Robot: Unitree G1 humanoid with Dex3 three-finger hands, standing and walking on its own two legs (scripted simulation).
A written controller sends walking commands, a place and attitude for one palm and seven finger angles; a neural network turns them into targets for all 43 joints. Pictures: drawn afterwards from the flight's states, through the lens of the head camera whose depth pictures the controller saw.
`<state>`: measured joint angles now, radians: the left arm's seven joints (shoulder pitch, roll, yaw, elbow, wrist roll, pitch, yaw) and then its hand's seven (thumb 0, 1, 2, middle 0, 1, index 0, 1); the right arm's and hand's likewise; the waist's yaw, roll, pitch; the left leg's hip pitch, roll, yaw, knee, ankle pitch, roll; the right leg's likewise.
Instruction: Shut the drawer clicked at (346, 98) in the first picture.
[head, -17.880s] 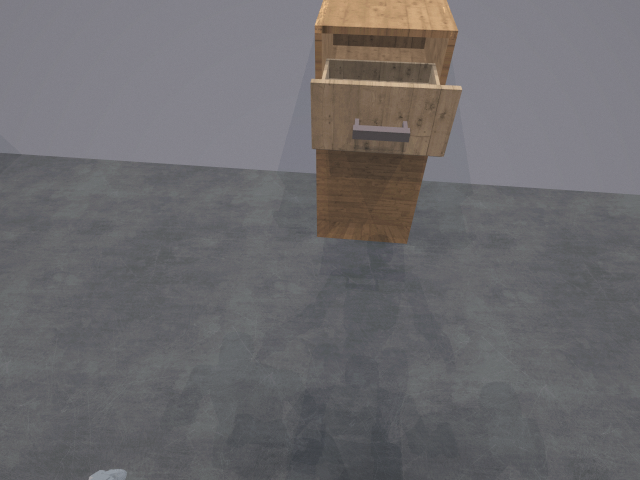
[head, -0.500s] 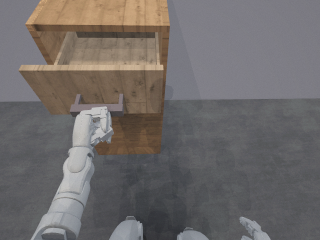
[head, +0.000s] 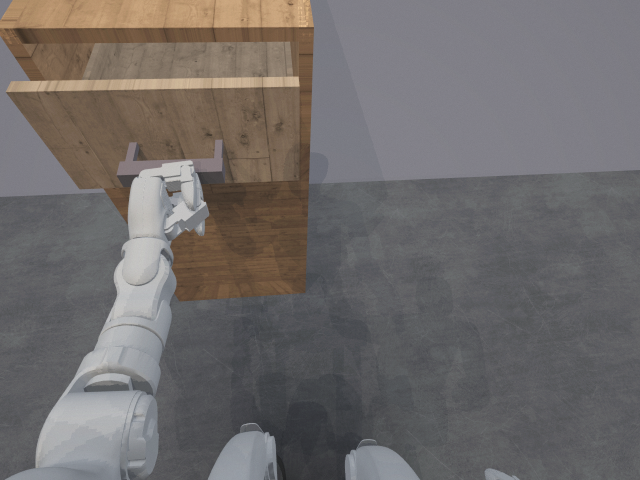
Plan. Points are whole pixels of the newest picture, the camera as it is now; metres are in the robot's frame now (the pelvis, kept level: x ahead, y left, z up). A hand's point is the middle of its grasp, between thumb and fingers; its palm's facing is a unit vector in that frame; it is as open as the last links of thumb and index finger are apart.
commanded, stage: push the drawer shut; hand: left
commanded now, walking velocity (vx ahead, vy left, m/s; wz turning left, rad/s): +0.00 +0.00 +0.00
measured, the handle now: (175, 160) +0.52 +0.19 +0.06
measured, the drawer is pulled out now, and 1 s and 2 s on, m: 0.09 0.00 0.00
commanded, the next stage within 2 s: pull the fist back off the drawer in 1.28 s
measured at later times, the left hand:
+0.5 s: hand (204, 170) +0.50 +0.14 +0.06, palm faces +0.08 -1.00 -0.05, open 2.9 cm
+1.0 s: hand (196, 152) +0.54 +0.16 +0.05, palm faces +0.07 -1.00 -0.04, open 2.6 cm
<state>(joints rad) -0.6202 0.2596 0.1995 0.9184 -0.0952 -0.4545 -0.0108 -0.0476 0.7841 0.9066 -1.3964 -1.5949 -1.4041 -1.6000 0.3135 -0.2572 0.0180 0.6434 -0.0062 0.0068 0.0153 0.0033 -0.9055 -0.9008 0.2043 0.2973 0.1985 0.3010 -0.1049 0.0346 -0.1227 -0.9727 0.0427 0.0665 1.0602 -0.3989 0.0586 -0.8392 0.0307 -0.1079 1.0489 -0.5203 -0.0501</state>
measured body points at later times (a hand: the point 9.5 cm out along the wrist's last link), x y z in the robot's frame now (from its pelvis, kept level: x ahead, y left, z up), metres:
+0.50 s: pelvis +0.00 +0.00 -0.01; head +0.12 +0.01 +0.43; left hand +0.49 +0.20 +0.06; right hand +0.02 -0.26 -0.12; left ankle +0.06 +0.09 -0.66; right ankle -0.01 -0.09 -0.66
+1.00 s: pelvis +0.00 +0.00 -0.02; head +0.14 +0.04 +0.40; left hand +0.53 +0.22 +0.06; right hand -0.03 -0.26 -0.12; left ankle +0.06 +0.09 -0.66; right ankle -0.01 -0.09 -0.66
